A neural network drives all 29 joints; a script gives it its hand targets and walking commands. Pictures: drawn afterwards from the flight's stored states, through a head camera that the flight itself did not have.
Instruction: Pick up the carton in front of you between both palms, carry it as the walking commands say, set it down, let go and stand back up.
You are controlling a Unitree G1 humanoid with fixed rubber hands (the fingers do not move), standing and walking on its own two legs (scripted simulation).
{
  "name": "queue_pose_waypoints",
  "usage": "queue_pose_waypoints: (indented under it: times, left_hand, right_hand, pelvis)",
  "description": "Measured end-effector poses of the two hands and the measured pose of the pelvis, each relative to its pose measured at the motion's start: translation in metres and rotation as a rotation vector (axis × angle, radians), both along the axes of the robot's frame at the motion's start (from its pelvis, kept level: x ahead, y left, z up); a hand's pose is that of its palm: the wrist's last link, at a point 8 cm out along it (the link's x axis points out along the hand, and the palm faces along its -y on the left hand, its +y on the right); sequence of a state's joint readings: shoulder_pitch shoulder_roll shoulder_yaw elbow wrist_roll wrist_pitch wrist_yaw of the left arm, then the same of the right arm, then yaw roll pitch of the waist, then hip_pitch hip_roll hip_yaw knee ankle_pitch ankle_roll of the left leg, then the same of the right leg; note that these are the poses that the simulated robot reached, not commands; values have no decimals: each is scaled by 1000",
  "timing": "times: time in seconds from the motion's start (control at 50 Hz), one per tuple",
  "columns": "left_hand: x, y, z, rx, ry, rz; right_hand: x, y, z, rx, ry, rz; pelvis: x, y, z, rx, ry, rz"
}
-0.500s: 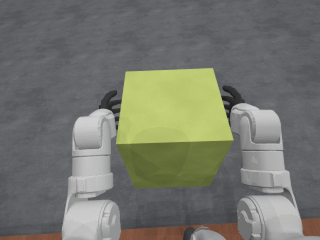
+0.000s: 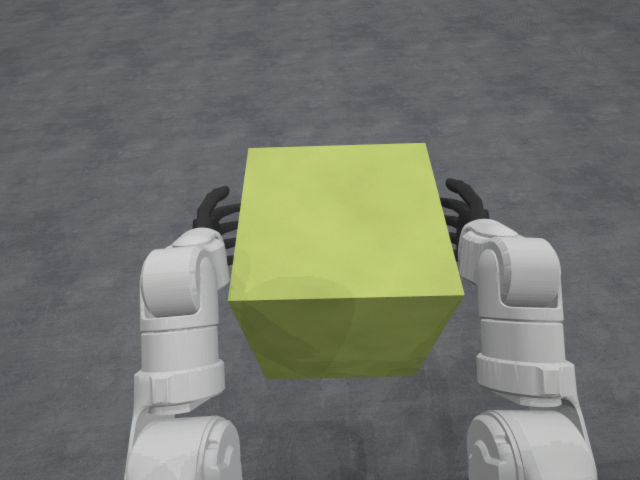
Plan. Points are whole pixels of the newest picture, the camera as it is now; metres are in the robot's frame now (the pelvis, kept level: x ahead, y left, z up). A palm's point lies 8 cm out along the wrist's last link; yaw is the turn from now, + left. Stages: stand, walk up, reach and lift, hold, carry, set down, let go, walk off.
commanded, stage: carry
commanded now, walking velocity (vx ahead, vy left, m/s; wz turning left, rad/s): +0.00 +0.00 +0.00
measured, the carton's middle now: (338, 271) +0.37 +0.00 +0.04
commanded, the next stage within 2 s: none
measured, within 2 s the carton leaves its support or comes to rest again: neither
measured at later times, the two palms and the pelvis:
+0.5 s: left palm (187, 270) +0.32 +0.16 +0.13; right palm (473, 260) +0.32 -0.13 +0.13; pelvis -0.03 +0.01 +0.00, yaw +0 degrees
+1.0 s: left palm (185, 281) +0.30 +0.16 +0.13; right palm (476, 271) +0.31 -0.13 +0.13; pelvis -0.04 +0.01 +0.00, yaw +0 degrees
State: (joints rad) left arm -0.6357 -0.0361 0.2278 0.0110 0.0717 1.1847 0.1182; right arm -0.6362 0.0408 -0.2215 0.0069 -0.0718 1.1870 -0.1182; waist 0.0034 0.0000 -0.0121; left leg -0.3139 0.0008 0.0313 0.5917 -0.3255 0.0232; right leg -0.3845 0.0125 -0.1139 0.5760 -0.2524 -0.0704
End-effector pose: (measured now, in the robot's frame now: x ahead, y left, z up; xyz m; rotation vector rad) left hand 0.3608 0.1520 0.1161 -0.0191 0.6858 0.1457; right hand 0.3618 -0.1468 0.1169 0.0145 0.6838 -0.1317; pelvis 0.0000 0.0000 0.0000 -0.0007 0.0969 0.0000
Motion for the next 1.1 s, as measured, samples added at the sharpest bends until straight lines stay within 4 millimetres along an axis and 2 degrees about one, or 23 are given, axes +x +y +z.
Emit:
queue_pose_waypoints:
  times: [0.1, 0.2, 0.56, 1.1]
  left_hand:
    - [-4, 4, 2, 10, 14, -10]
    - [-15, 7, 1, 18, 33, -19]
    - [-46, 13, 17, 32, 50, -22]
    - [-57, 12, 15, 33, 55, -18]
  right_hand:
    - [-4, 4, 2, -12, 13, 7]
    - [-17, 7, 1, -19, 33, 11]
    - [-45, 13, 17, -29, 50, 28]
    - [-55, 12, 14, -26, 54, 30]
  pelvis:
    - [0, 4, -3, -2, -9, 1]
    - [-7, 8, -3, -4, -27, 2]
    - [-29, 12, 3, -1, -50, 4]
    - [-42, 11, 3, 2, -48, 8]
